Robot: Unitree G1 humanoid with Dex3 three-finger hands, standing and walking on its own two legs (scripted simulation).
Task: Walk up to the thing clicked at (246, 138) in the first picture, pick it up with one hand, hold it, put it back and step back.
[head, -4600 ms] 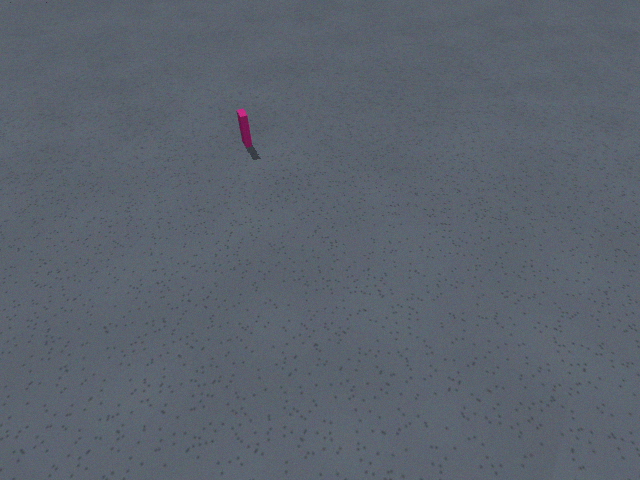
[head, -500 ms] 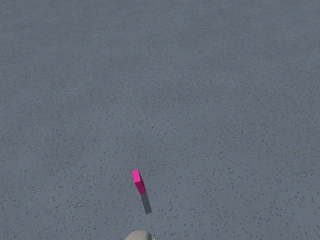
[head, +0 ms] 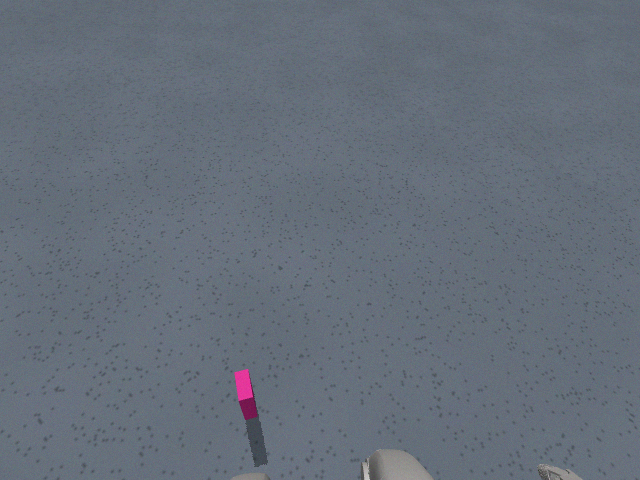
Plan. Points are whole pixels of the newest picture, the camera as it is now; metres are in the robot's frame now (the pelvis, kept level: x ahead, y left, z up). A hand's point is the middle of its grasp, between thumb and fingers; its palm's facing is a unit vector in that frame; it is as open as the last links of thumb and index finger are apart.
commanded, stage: walk up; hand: left
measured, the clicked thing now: (246, 395) +0.41 +0.18 -0.67
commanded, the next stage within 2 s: none
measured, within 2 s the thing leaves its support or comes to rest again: neither
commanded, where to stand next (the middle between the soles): +0.13 -0.01 m, yaw +0 degrees
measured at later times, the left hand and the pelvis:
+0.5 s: hand out of the picture +0.11 +0.23 -0.14, palm faces -0.06 -0.93 -0.36, open 7.4 cm; pelvis +0.00 -0.01 +0.00, yaw -2 degrees
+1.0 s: hand out of the picture +0.08 +0.24 -0.15, palm faces -0.02 -0.94 -0.34, open 7.4 cm; pelvis +0.03 -0.02 +0.01, yaw -1 degrees
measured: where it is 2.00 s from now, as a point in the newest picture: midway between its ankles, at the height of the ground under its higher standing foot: outside the picture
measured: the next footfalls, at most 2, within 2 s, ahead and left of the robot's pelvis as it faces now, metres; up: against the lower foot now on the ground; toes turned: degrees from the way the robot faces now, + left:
right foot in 0.20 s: +0.12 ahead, -0.15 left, +0.00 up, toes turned -2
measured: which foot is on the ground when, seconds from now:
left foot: down 0.00-1.00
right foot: up 0.00-0.18, down 0.20-1.00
